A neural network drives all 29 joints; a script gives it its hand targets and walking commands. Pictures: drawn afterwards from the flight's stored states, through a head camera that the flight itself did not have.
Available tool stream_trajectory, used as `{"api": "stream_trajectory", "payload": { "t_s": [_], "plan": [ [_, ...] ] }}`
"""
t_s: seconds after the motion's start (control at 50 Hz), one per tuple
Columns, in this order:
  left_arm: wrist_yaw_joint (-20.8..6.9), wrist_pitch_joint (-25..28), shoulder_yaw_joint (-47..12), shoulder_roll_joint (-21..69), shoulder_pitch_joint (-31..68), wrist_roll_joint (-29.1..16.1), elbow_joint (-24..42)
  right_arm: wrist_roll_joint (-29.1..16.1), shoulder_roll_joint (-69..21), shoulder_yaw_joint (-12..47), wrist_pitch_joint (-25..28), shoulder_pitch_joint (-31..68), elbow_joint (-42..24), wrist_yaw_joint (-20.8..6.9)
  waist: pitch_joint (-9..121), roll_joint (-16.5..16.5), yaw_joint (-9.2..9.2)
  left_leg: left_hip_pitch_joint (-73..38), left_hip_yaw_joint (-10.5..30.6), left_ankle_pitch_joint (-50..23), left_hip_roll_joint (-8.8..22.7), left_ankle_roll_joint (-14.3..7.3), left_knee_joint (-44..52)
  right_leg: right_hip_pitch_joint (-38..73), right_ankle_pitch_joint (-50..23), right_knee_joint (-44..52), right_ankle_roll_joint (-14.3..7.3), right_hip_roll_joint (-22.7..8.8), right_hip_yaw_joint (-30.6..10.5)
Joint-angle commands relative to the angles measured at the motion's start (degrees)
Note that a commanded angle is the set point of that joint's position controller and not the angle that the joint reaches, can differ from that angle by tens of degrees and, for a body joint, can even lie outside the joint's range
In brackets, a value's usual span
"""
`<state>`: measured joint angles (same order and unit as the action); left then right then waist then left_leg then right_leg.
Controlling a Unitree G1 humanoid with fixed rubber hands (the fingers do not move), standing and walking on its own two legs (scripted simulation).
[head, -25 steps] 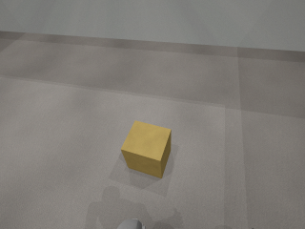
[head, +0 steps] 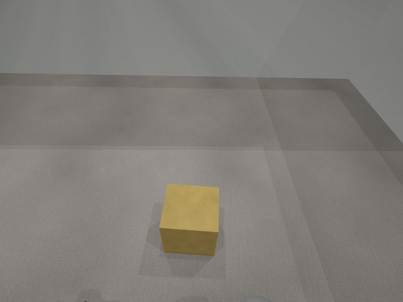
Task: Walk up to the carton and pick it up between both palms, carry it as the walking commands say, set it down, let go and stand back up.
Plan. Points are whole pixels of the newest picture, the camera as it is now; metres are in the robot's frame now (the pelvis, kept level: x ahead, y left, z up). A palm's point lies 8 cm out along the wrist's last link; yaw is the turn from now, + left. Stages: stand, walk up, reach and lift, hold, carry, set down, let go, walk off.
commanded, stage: walk up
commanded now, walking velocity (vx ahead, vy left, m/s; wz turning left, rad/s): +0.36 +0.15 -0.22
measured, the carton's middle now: (191, 220) +0.62 +0.04 -0.64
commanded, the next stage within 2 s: none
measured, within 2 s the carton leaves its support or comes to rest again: neither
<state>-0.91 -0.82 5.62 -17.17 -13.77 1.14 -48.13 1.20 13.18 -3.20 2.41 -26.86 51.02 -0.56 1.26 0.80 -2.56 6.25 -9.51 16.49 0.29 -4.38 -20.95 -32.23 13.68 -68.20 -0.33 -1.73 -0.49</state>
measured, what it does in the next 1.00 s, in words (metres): walks ahead: right foot, then left foot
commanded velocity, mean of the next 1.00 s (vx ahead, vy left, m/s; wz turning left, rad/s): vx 0.27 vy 0.02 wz -0.06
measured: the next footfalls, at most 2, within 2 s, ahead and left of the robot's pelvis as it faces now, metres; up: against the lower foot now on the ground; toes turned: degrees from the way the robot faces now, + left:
right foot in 0.50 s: +0.15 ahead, -0.03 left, +0.00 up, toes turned -12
left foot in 0.76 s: +0.43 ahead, +0.34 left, +0.00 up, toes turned +5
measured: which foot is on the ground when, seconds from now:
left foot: down 0.00-0.42, up 0.44-0.74, down 0.76-1.00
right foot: up 0.00-0.48, down 0.50-0.80, up 0.82-1.00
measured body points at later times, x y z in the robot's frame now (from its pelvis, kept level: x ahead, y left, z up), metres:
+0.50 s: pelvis +0.14 +0.07 +0.03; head +0.18 +0.12 +0.47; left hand +0.17 +0.33 -0.15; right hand +0.02 -0.18 -0.07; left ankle +0.04 +0.14 -0.58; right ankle +0.13 -0.01 -0.72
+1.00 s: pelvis +0.32 +0.21 -0.01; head +0.36 +0.23 +0.44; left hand +0.45 +0.46 -0.16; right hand +0.21 -0.05 -0.13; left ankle +0.39 +0.34 -0.75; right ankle +0.27 +0.09 -0.65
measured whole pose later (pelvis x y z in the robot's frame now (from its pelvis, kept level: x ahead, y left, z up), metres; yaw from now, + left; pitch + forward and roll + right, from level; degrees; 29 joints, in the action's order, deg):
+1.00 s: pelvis +0.32 +0.21 -0.01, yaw -4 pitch +0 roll -2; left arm -0.5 0.4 4.4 -14.1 -9.7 0.3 -53.1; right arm 1.5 14.2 -3.8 4.3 -27.5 60.3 -0.7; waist -4.1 -0.8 -4.5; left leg 18.5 -5.8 9.9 6.5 0.8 -29.0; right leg -27.8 21.9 -69.6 0.1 -2.6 5.1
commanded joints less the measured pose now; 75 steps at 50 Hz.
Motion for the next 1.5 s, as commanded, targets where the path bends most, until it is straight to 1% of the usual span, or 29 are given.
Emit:
{"api": "stream_trajectory", "payload": {
  "t_s": [0.0,0.12,0.26,0.34,0.36,0.38,0.4,0.42,0.44,0.48,0.52,0.58,0.62,0.7,0.74,0.76,0.78,0.8,0.82,0.86,0.92,1.0,1.04,1.1,1.16,1.2,1.28,1.38,1.48],
  "plan": [
    [-0.99,-0.02,-1.37,2.92,1.46,0.00,2.57,-0.91,0.56,0.97,1.58,-4.47,0.25,0.69,-12.43,5.43,2.58,2.24,14.12,-7.37,12.26,7.65,15.48,-9.94,-7.20,-1.55,2.26,-1.10,0.05],
    [-0.56,-0.24,-1.93,1.64,10.32,0.32,4.07,-0.95,2.51,0.57,2.06,-14.32,4.28,2.51,-8.59,0.01,-0.52,-15.65,10.50,-40.52,15.39,5.81,10.23,-16.09,-5.28,5.50,2.99,-1.43,2.25],
    [-0.94,-1.74,-0.69,0.97,2.30,-0.76,0.33,-1.45,4.16,1.45,1.63,-19.10,9.17,4.85,-3.88,6.53,1.16,-23.67,5.83,-79.67,16.16,16.85,0.18,-12.69,-4.88,3.60,-0.10,4.86,5.27],
    [-0.52,-0.90,-0.30,-1.13,-4.40,0.65,-1.15,-4.15,3.93,1.97,0.82,-9.77,7.83,5.19,-8.66,21.16,5.64,-5.03,-9.58,-106.90,3.64,32.79,-1.59,12.99,4.28,28.70,-1.04,13.33,23.43],
    [-0.13,-0.41,0.92,-3.51,-14.65,1.46,-2.82,-4.36,5.39,0.72,0.41,-2.52,5.85,5.80,-12.77,19.95,13.10,8.58,-11.70,-115.83,0.16,37.48,-15.72,25.79,5.28,37.48,-3.28,13.06,25.35],
    [0.93,0.29,2.52,-7.03,-30.64,0.11,-7.80,-4.87,6.37,-0.23,-0.05,8.37,3.11,5.62,-10.79,16.53,23.91,22.75,-9.89,-100.74,-4.98,38.17,-46.07,43.70,-3.46,49.99,-11.09,6.31,18.31],
    [1.88,1.91,2.92,-6.94,-25.36,-0.46,-10.04,-3.80,1.47,0.52,0.34,2.86,2.83,4.79,-2.77,-23.79,19.15,39.27,9.08,23.64,-1.20,19.59,-84.62,54.65,-33.08,49.26,-17.07,-14.48,-7.73],
    [2.63,3.77,0.59,-0.43,-5.15,2.68,-5.13,-0.95,-2.54,1.42,0.21,-13.20,7.03,3.90,3.06,-8.96,3.24,39.88,20.92,25.53,3.39,9.95,-83.48,48.97,-38.52,44.18,-15.28,-21.37,-9.75],
    [1.94,3.38,-0.06,-1.75,7.37,-0.57,-0.69,1.01,-0.21,0.27,0.12,-15.97,8.79,3.34,2.46,-0.79,-5.41,30.77,15.29,17.60,3.93,6.39,-78.28,33.30,-36.25,46.32,-10.74,-19.33,-2.81],
    [0.69,5.62,-1.28,0.25,-2.52,-1.48,-3.92,0.63,-0.68,-0.85,0.65,6.29,-0.73,1.18,-0.11,9.95,1.59,24.38,16.02,14.42,2.73,0.87,-73.71,17.75,-23.92,45.66,-8.05,-12.22,-2.91],
    [-0.90,6.02,-2.36,2.12,-11.08,0.95,-7.15,-0.73,-7.44,-0.12,-0.17,1.50,-2.45,-0.72,-9.56,-1.51,-0.29,33.05,14.91,-0.54,1.80,2.04,-57.72,17.99,-7.00,48.39,-0.09,-10.23,3.60],
    [0.08,5.61,-0.44,-8.09,1.10,1.56,-1.14,0.29,-3.54,1.44,-3.61,7.00,-5.66,-1.65,-19.63,-22.76,0.24,32.19,4.43,-9.65,4.85,7.35,-36.84,5.04,-27.76,58.27,-4.30,-18.17,7.66],
    [0.80,5.93,-1.87,-2.75,-1.81,1.91,-1.93,-1.23,4.07,-0.19,-3.39,10.07,-4.23,-2.05,-20.17,-23.95,3.15,13.42,9.64,-14.80,11.53,7.92,-24.37,-6.63,-17.63,55.54,-1.40,-14.15,7.51],
    [0.85,5.45,0.13,-6.29,-5.53,1.45,-5.68,-2.06,5.52,-1.20,-0.72,-6.95,4.80,-1.94,-7.27,-16.91,-1.97,4.52,0.28,-16.64,4.69,8.70,-13.70,15.14,-4.24,38.31,-0.77,-13.25,6.88],
    [0.50,5.34,0.20,-3.65,-6.02,0.34,-4.18,0.07,11.35,-3.07,1.36,-18.15,9.73,0.01,-1.44,1.59,-7.19,-8.87,1.52,-12.74,4.10,7.70,-4.70,11.92,7.45,13.03,1.67,-6.47,8.42],
    [0.63,5.69,-1.33,2.65,-11.17,0.60,-2.72,1.21,19.82,-4.60,2.23,-22.43,11.73,0.28,2.85,25.28,-6.04,-19.03,22.36,-35.50,20.66,3.49,-5.02,-0.07,31.67,-7.09,3.68,0.91,5.95],
    [2.47,5.05,-2.34,2.03,-11.73,-1.44,-3.72,0.64,21.60,-5.42,2.40,-22.61,11.73,0.62,7.50,27.15,-5.95,-22.86,35.66,-47.99,26.56,-2.48,-1.95,-6.57,27.90,-14.73,3.16,3.07,1.62],
    [2.76,3.70,-2.66,2.60,-12.72,-2.06,-6.67,1.23,19.17,-5.30,2.70,-14.90,8.48,-0.18,7.82,17.90,-4.82,-16.51,43.43,-37.51,32.77,-4.03,2.25,-6.90,21.80,-14.74,1.68,-0.80,-1.31],
    [1.74,3.40,-1.05,-0.75,-6.65,-1.59,-6.20,0.94,12.94,-4.06,3.03,-7.36,5.52,-0.75,6.60,2.93,-4.78,-7.32,35.53,-38.75,27.60,-3.14,4.01,-0.27,16.45,-11.07,2.11,-2.66,-2.08],
    [0.46,2.28,-0.58,4.37,0.46,-1.63,-3.34,0.63,2.25,-0.40,3.57,-1.23,5.92,-0.42,0.01,9.24,0.25,5.14,22.60,-31.61,17.12,3.11,0.70,3.01,10.43,-8.18,0.37,-3.47,-3.55],
    [0.17,0.60,-1.77,4.80,-2.92,-0.84,-3.91,0.54,2.65,-0.30,2.18,1.48,6.81,-0.30,2.03,12.48,1.67,5.19,19.60,-8.81,17.64,0.88,5.11,4.69,5.63,0.21,-0.44,-4.60,1.26],
    [0.01,0.46,-2.98,6.54,1.43,-0.20,-2.38,0.27,3.06,0.47,2.10,2.56,7.64,0.60,-3.65,13.21,2.82,14.19,11.99,-15.01,15.29,-0.33,7.70,9.52,3.79,14.60,-0.03,-1.57,5.30],
    [1.21,0.19,-3.58,7.05,2.41,-1.99,-3.07,0.62,4.33,0.75,1.56,2.28,7.78,1.64,-6.45,6.99,2.03,11.73,10.81,-43.65,16.04,-1.26,3.60,12.08,5.72,23.93,1.40,-1.04,4.65],
    [2.27,0.59,-3.80,7.92,-2.99,-2.28,-4.90,-0.58,6.96,-0.04,0.17,2.53,7.54,2.31,-0.55,11.05,3.98,7.77,11.04,-34.53,16.50,-1.54,0.29,18.72,-0.61,35.22,-0.43,-1.57,3.22],
    [3.37,0.95,-1.73,0.28,-2.78,-0.54,-6.80,-1.27,5.59,-0.02,-1.28,1.77,6.52,2.13,-0.28,0.84,1.66,9.28,9.25,-13.77,11.39,2.92,-7.26,25.54,-15.77,46.57,0.15,-3.82,2.46],
    [3.64,1.30,-1.81,-1.05,0.34,-0.55,-4.59,0.04,0.27,0.75,-2.17,-3.86,6.09,2.25,0.18,-11.17,-3.04,15.02,3.67,4.15,6.15,6.23,-15.76,25.53,-31.58,49.75,-4.05,-15.50,-8.14],
    [2.20,1.91,-3.12,3.48,1.59,-0.01,-6.15,-0.17,-1.90,0.44,-5.54,1.94,6.80,2.33,-6.15,-13.88,0.71,9.69,8.54,8.29,4.44,5.93,-25.96,8.32,-3.99,57.58,-5.55,-11.23,-7.34],
    [3.25,2.45,-3.64,1.78,-1.47,-0.06,-6.75,-0.19,-1.71,0.46,-5.26,3.73,7.68,2.71,-2.50,-3.72,1.52,13.07,8.36,8.36,3.18,5.80,-24.00,20.58,-17.84,52.30,-8.79,-13.52,-6.49],
    [3.18,0.62,-3.67,1.59,-1.01,-0.33,-8.78,-1.11,-3.24,1.39,-4.02,3.92,8.90,3.07,-0.98,-3.24,1.61,4.57,7.87,-0.26,1.97,5.38,-0.82,20.83,-6.56,50.21,-7.29,-10.51,-5.17]
  ]
}}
